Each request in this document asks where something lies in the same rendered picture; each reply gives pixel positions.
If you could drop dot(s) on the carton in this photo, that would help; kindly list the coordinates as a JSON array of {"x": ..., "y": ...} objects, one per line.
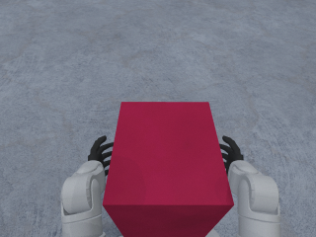
[{"x": 167, "y": 176}]

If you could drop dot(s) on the right robot forearm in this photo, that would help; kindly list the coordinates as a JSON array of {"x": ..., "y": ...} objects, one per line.
[{"x": 257, "y": 201}]

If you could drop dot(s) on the left robot forearm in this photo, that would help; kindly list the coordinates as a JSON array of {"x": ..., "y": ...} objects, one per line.
[{"x": 80, "y": 201}]

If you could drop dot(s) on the right robot hand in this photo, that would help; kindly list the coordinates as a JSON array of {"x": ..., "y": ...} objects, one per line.
[{"x": 234, "y": 153}]

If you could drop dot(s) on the left robot hand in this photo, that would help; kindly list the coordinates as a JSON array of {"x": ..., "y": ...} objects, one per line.
[{"x": 97, "y": 150}]

